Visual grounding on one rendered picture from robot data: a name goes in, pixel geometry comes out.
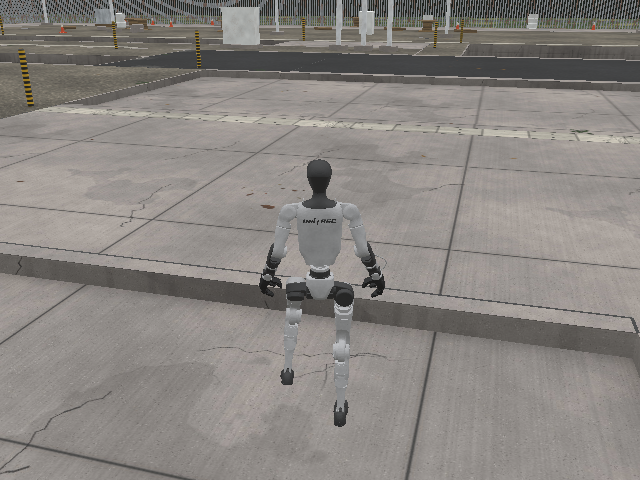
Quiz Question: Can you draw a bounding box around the robot left upper arm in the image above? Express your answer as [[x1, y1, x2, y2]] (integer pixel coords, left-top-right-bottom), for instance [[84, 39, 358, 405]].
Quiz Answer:
[[271, 203, 299, 259]]

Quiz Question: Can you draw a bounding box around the robot right hand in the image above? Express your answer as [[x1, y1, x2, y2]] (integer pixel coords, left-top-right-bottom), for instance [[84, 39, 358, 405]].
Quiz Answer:
[[362, 274, 385, 298]]

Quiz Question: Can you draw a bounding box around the robot left hand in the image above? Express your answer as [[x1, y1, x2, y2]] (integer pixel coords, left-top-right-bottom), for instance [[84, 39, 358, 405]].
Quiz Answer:
[[259, 274, 282, 297]]

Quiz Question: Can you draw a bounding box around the robot left thigh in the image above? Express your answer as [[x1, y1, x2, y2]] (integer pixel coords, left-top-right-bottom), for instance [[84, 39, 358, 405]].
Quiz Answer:
[[286, 277, 306, 325]]

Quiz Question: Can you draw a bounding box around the robot right shin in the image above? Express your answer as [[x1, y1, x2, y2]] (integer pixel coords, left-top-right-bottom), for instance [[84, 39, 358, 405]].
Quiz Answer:
[[334, 344, 350, 412]]

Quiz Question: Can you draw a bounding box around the robot right upper arm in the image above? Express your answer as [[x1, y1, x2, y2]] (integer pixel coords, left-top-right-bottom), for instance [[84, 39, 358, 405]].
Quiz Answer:
[[340, 202, 370, 258]]

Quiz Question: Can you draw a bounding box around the robot left forearm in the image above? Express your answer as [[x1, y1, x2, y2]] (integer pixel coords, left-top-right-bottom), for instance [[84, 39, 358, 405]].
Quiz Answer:
[[262, 243, 281, 281]]

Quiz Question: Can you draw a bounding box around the robot right forearm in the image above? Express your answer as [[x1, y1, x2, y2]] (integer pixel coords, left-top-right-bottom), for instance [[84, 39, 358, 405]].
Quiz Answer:
[[361, 242, 382, 280]]

